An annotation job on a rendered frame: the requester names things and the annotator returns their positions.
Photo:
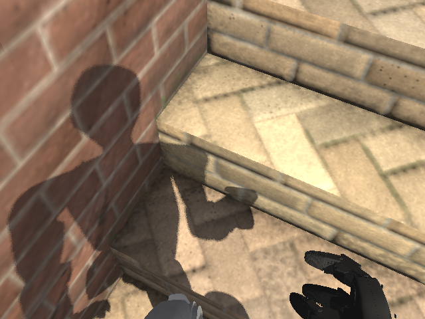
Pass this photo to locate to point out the right robot hand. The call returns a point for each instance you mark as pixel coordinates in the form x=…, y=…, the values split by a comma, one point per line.
x=366, y=299

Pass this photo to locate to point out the left robot shin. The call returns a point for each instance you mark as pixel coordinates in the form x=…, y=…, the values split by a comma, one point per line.
x=178, y=296

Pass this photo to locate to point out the robot left thigh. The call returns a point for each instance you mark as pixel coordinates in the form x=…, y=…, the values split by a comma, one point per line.
x=176, y=309

